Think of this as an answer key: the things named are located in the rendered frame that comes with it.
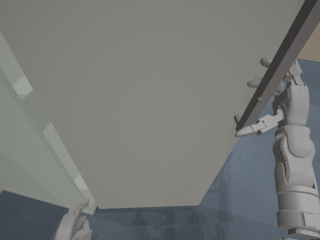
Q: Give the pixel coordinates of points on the robot right forearm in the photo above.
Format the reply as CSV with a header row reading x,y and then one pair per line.
x,y
295,182

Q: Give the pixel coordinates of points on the handle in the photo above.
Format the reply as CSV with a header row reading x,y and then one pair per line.
x,y
300,31

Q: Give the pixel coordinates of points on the robot left hand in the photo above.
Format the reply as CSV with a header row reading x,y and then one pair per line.
x,y
70,224

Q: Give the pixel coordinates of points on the robot right hand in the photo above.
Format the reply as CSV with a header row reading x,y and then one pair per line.
x,y
294,102

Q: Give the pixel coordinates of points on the fridge door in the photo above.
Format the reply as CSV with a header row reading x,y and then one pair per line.
x,y
143,93

